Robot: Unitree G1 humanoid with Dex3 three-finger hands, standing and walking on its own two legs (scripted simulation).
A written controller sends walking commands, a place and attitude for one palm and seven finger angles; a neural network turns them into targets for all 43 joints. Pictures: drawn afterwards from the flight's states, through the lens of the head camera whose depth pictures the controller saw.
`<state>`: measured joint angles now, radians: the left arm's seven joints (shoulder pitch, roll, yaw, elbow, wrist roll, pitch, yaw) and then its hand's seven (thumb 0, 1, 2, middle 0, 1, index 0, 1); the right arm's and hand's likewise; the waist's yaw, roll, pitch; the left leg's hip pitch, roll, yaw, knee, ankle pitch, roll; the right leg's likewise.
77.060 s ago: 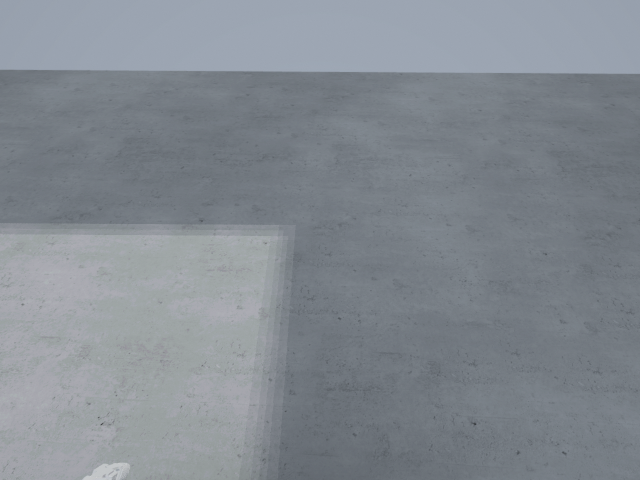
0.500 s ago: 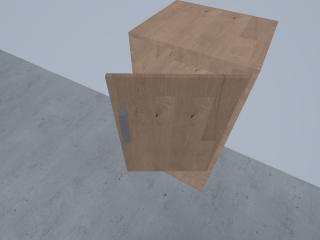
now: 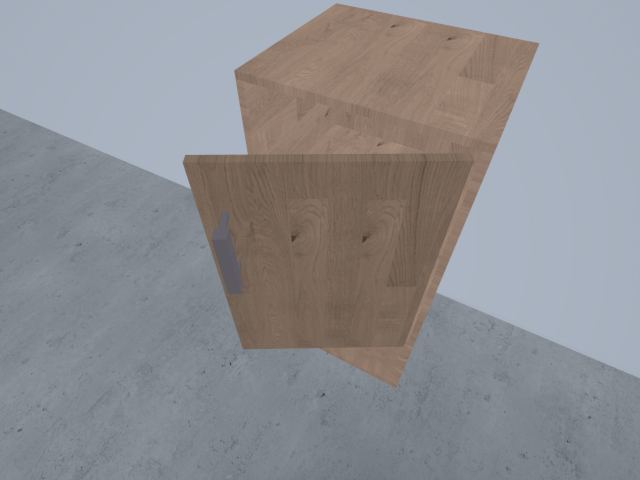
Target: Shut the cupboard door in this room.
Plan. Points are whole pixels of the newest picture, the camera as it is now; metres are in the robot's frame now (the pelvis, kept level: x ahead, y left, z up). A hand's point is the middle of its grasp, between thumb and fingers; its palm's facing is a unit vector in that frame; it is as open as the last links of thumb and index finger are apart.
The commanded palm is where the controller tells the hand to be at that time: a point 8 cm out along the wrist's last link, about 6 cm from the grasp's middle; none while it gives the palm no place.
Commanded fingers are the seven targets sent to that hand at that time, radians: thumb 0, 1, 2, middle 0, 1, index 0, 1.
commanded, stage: come to a stop and stand still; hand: left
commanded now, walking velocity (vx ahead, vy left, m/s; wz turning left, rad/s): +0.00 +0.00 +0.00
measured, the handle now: (230, 253) +0.46 +0.19 -0.03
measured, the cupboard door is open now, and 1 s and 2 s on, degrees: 30 30 30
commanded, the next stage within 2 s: look again from close up in 0.58 s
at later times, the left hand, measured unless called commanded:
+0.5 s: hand out of the picture -0.01 +0.15 -0.18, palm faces +0.02 -0.98 -0.18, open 7.3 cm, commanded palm none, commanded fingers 0.00 0.90 0.90 -0.20 -0.30 -0.20 -0.30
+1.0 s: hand out of the picture -0.01 +0.15 -0.18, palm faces +0.03 -0.98 -0.18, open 7.3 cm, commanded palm none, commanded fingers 0.00 0.90 0.90 -0.20 -0.30 -0.20 -0.30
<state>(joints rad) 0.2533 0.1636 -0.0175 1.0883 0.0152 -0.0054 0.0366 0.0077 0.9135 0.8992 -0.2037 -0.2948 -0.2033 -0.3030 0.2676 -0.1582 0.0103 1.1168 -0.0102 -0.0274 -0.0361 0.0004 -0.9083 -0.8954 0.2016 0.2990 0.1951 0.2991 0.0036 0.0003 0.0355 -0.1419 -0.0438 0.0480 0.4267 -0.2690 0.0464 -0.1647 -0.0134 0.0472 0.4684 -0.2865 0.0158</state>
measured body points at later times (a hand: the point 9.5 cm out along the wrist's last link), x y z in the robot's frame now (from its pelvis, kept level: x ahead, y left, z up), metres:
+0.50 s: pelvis +0.00 -0.02 +0.00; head +0.01 -0.02 +0.45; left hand -0.01 +0.20 -0.16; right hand +0.01 -0.24 -0.16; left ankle -0.02 +0.09 -0.74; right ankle -0.02 -0.13 -0.74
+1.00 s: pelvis +0.00 -0.02 +0.00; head +0.01 -0.02 +0.45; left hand -0.01 +0.20 -0.16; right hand +0.00 -0.24 -0.16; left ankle -0.02 +0.09 -0.74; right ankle -0.02 -0.13 -0.74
